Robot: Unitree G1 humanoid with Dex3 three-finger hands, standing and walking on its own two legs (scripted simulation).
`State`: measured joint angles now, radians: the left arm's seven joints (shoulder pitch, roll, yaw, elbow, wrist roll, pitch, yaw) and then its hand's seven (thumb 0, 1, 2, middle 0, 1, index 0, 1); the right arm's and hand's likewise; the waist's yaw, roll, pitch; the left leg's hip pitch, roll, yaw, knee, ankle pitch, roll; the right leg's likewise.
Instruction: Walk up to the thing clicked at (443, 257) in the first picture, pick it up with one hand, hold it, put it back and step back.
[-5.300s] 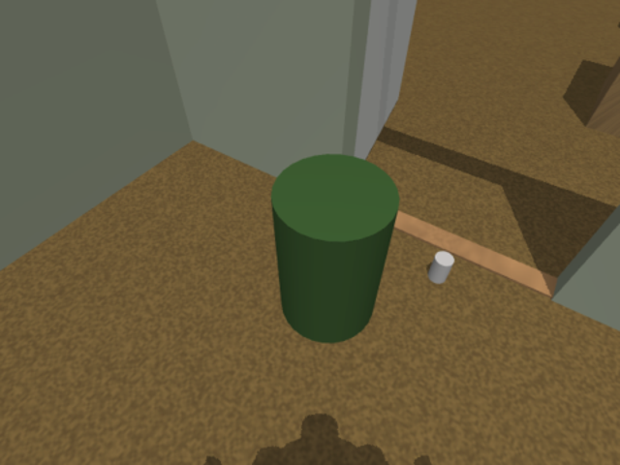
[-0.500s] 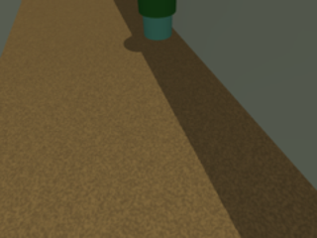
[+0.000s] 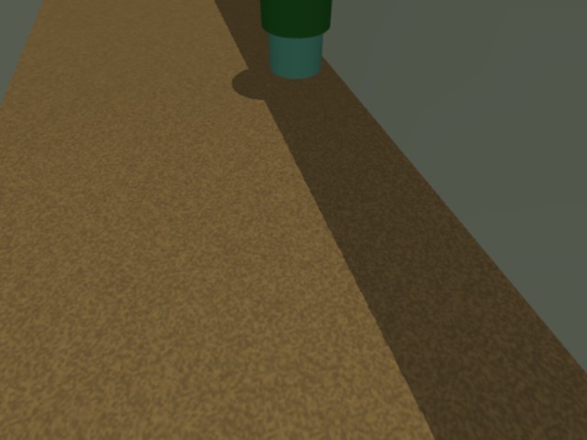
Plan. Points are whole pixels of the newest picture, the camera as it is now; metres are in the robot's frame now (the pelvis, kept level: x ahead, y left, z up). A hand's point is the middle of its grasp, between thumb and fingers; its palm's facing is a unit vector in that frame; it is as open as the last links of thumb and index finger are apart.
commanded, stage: stand
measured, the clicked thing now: out of the picture -0.28 +0.97 -0.72
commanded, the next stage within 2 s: none
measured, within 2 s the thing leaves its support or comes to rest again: neither
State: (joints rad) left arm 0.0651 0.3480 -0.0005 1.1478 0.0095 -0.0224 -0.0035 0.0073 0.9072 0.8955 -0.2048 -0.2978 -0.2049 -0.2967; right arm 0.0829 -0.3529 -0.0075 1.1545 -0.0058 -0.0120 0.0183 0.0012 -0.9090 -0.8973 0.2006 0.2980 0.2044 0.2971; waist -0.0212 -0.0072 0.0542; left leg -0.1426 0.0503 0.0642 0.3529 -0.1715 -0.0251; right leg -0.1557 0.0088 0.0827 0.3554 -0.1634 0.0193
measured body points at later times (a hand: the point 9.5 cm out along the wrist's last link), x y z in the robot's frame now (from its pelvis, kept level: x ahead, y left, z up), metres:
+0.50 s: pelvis +0.01 +0.01 +0.00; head +0.02 +0.01 +0.45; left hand +0.08 +0.31 -0.13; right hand +0.09 -0.29 -0.13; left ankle +0.01 +0.13 -0.75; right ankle +0.02 -0.13 -0.75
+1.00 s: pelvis +0.01 +0.01 +0.00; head +0.02 +0.01 +0.45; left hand +0.09 +0.31 -0.13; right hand +0.10 -0.29 -0.13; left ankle +0.01 +0.13 -0.75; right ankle +0.02 -0.13 -0.75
